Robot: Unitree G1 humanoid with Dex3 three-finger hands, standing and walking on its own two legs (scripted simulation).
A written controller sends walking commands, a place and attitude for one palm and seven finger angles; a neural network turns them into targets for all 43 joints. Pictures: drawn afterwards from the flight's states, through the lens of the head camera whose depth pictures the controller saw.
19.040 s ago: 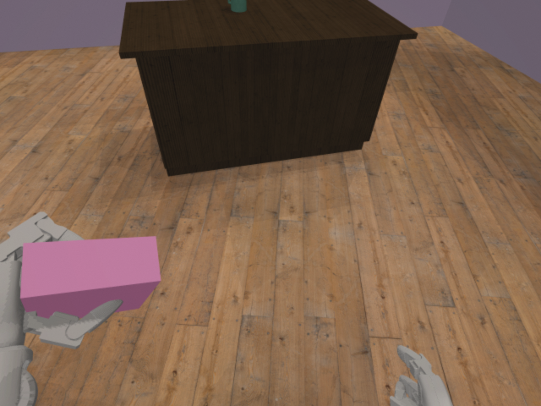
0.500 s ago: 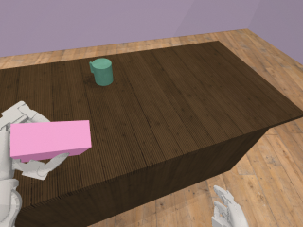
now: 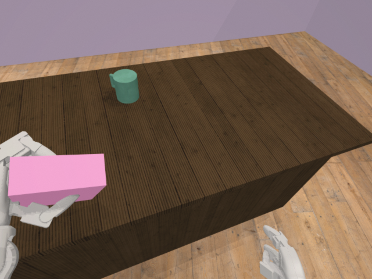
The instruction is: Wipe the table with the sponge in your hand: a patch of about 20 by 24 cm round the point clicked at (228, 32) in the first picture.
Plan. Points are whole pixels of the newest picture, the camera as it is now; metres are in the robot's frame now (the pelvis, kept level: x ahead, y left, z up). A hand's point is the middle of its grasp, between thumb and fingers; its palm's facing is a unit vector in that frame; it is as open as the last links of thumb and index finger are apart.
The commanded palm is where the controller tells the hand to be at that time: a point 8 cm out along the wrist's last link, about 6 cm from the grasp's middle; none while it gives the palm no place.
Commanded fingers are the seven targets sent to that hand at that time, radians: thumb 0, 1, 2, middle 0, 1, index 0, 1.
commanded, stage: shuffle to correct the standing spot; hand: left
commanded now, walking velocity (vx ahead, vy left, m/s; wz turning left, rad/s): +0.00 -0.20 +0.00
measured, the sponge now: (72, 181) +0.23 +0.22 +0.13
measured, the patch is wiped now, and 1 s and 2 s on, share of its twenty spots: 0.00 0.00 0.00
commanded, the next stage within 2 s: come to a stop and stand still in 0.38 s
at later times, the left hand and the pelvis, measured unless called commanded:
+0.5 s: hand (107, 185) +0.22 +0.16 +0.15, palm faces +0.33 -0.87 -0.36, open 9.1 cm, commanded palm +0.17 +0.20 +0.17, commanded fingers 0.00 0.10 1.30 -1.20 -1.60 -1.20 -1.60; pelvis +0.00 -0.08 -0.01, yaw -1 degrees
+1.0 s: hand (86, 191) +0.21 +0.19 +0.15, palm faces +0.37 -0.85 -0.38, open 9.1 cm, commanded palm +0.16 +0.22 +0.17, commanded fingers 0.00 0.10 1.30 -1.20 -1.60 -1.20 -1.60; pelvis +0.00 -0.05 +0.00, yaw -1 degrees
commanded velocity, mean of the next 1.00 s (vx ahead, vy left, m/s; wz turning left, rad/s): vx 0.00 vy -0.06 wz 0.00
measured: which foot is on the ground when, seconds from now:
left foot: down 0.00-1.00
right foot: down 0.00-1.00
